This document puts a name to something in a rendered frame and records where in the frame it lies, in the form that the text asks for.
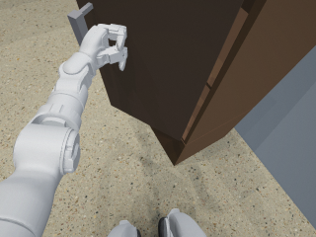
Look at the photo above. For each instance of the robot right shin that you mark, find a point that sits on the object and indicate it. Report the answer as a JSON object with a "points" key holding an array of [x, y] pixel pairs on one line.
{"points": [[174, 210]]}

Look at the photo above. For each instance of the handle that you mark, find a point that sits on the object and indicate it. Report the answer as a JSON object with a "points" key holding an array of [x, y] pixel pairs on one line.
{"points": [[78, 23]]}

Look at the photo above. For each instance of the robot left hand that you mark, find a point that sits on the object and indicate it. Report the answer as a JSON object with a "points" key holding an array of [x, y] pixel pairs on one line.
{"points": [[95, 44]]}

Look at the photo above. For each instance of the robot left forearm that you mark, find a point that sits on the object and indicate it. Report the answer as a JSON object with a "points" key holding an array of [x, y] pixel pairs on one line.
{"points": [[66, 102]]}

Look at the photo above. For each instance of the robot left upper arm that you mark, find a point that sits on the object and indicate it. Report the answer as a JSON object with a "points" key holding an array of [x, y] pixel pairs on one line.
{"points": [[44, 153]]}

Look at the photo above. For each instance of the cupboard door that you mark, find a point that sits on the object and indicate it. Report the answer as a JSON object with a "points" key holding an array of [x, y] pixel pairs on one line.
{"points": [[172, 47]]}

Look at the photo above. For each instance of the robot left thigh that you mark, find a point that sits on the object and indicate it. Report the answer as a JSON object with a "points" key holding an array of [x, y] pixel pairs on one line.
{"points": [[123, 230]]}

